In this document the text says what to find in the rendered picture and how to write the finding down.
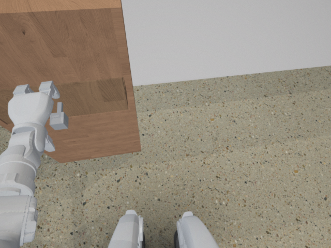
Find cabinet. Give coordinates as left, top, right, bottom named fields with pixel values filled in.
left=0, top=0, right=141, bottom=163

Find left robot forearm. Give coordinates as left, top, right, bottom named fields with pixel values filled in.
left=0, top=122, right=46, bottom=197

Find handle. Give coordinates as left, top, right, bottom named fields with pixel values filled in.
left=50, top=102, right=69, bottom=130

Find robot right thigh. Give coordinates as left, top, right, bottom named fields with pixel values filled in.
left=176, top=215, right=220, bottom=248

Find robot left thigh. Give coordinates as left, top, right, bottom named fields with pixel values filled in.
left=108, top=214, right=144, bottom=248

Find robot left hand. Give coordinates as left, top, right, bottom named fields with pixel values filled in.
left=8, top=81, right=60, bottom=152

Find left robot upper arm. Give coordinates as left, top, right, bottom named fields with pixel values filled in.
left=0, top=195, right=38, bottom=248

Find robot thigh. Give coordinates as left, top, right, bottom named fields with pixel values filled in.
left=108, top=214, right=144, bottom=248
left=176, top=215, right=220, bottom=248

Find drawer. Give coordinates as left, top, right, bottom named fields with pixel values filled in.
left=0, top=77, right=128, bottom=124

